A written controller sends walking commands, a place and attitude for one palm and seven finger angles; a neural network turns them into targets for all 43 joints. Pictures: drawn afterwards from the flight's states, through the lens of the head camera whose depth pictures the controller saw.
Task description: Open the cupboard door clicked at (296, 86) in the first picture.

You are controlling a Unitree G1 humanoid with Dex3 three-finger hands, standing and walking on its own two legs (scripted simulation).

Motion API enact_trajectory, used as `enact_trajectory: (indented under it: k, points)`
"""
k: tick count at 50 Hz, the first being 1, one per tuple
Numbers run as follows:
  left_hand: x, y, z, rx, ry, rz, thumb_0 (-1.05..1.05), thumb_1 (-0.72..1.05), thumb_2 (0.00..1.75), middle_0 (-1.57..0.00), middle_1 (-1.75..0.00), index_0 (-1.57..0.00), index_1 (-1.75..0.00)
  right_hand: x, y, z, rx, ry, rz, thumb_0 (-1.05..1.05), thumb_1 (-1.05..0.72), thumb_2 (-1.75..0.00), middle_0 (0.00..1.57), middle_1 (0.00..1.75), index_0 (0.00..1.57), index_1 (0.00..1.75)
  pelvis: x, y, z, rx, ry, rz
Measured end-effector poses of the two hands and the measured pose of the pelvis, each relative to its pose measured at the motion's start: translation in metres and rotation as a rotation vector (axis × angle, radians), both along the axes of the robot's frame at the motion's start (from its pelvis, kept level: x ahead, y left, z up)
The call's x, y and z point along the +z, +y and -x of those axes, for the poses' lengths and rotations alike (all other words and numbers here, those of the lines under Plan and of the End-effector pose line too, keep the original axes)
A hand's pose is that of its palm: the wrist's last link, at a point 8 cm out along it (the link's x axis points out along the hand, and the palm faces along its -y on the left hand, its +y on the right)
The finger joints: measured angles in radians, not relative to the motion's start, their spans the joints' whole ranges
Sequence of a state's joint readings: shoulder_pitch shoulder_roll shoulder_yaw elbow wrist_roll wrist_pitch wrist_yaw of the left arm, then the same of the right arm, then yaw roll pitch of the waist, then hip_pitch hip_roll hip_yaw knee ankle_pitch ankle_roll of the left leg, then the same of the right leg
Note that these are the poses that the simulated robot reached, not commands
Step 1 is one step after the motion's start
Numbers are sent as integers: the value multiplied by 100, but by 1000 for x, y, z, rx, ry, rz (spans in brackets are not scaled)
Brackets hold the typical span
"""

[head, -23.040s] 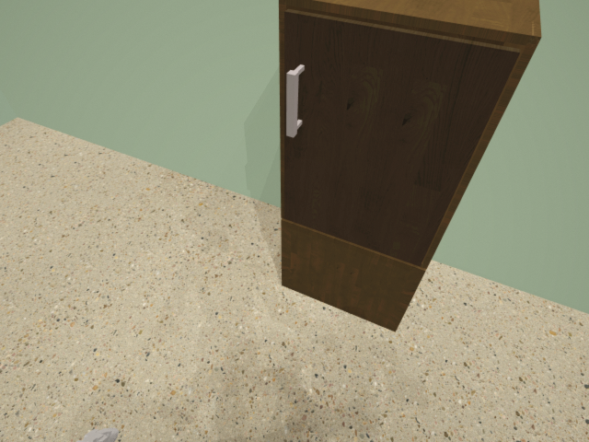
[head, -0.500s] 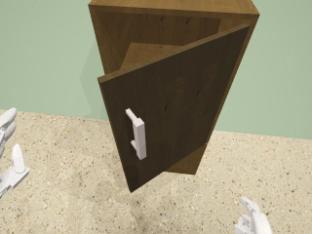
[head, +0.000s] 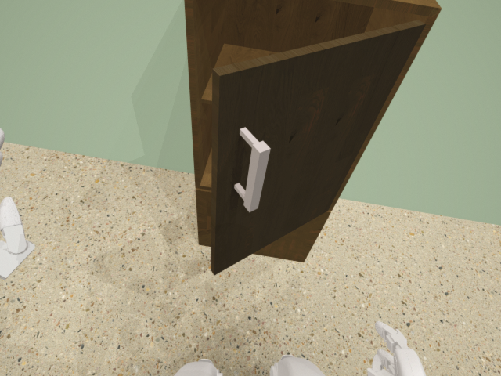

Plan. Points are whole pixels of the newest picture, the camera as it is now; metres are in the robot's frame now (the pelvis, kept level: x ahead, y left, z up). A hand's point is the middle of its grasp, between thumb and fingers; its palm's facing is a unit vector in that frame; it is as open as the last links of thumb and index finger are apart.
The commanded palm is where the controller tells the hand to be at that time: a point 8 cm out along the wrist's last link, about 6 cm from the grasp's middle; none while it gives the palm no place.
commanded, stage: step back with the hand held close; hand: left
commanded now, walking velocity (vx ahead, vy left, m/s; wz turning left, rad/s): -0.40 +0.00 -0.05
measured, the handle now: (248, 172) +0.41 +0.03 +0.10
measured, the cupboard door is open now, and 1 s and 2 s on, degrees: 41 41 41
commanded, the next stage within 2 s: stop stepping back and stand still in 0.30 s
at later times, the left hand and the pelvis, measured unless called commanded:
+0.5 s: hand out of the picture +0.09 +0.21 +0.21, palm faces +0.29 -0.80 -0.53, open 7.5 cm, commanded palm +0.05 +0.26 +0.20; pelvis -0.12 -0.02 +0.01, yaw -6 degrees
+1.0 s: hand out of the picture +0.00 +0.23 +0.21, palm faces +0.39 -0.75 -0.54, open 7.4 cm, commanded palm -0.03 +0.26 +0.20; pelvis -0.20 -0.03 +0.02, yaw -5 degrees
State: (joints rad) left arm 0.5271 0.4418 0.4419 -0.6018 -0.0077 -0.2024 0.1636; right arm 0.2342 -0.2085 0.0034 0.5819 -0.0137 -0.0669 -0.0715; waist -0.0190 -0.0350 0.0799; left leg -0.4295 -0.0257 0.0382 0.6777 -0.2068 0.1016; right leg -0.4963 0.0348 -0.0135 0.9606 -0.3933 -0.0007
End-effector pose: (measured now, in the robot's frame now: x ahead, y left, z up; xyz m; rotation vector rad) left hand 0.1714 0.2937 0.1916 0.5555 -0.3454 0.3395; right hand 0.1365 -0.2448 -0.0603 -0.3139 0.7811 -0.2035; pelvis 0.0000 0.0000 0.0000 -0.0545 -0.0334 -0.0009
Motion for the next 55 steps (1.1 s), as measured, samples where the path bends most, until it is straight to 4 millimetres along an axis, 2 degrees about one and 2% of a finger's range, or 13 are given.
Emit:
enact_trajectory:
  k: [5,9,15,20,22,25,28,34,38,44,47,50,55]
  points:
    - [29,16,20,36,-61,-32,2,88,90,-22,-30,-21,-30,11,20,14,10,5,-40,1,-90,-90,20,30,20,30,16,4,10,-17,48,34]
    - [26,16,26,34,-47,40,2,89,90,-21,-30,-21,-30,21,30,17,30,-23,-63,1,-90,-90,20,30,20,30,25,4,24,-42,86,47]
    - [6,-6,37,-47,35,106,2,89,90,-21,-30,-20,-30,29,28,28,64,-93,-73,1,-90,-90,20,30,20,30,24,-5,62,-53,124,32]
    - [13,-33,76,-143,19,-22,2,89,90,-21,-30,-21,-30,16,11,50,93,-137,-79,1,-90,-90,20,30,20,30,4,-20,106,-79,122,-39]
    - [22,-41,95,-168,7,-54,2,89,90,-22,-30,-21,-30,9,3,67,78,-103,-83,1,-90,-90,20,30,20,30,4,-21,120,-80,94,-17]
    - [37,-40,120,-148,-10,-104,2,88,90,-22,-30,-21,-30,5,-7,100,41,-35,-92,1,-90,-90,20,30,20,30,10,-24,123,-105,77,-49]
    - [37,-27,130,-65,-8,-94,1,88,90,-22,-30,-21,-30,4,-17,128,-13,-10,-84,1,-90,-90,20,30,20,30,13,-24,121,-117,63,-72]
    - [-1,-2,118,66,19,109,1,89,90,-21,-30,-21,-30,-12,-32,162,-103,-9,-49,1,-90,-90,20,30,20,30,5,-11,130,-84,23,-75]
    - [-10,-21,120,-10,69,136,2,89,90,-21,-30,-20,-30,-2,-25,181,-105,-70,-60,1,-90,-90,20,30,20,30,8,-9,152,-91,-9,-82]
    - [26,-48,165,-121,27,-44,2,89,90,-22,-30,-21,-30,6,-12,205,-79,-119,-112,1,-90,-90,20,30,20,30,13,-22,181,-86,4,-80]
    - [37,-43,191,-72,44,-123,2,88,90,-22,-30,-21,-30,-4,-13,213,-62,-81,-139,1,-90,-90,20,30,20,30,14,-26,193,-73,13,-65]
    - [38,-30,210,15,50,-91,1,88,90,-22,-30,-21,-30,-10,-19,222,-42,-10,-140,1,-90,-90,20,30,20,30,20,-28,197,-93,21,-85]
    - [9,-13,209,146,111,67,1,89,90,-21,-30,-21,-30,-9,-32,229,-43,19,-114,1,-90,-90,20,30,20,30,29,-25,199,-71,31,-104]
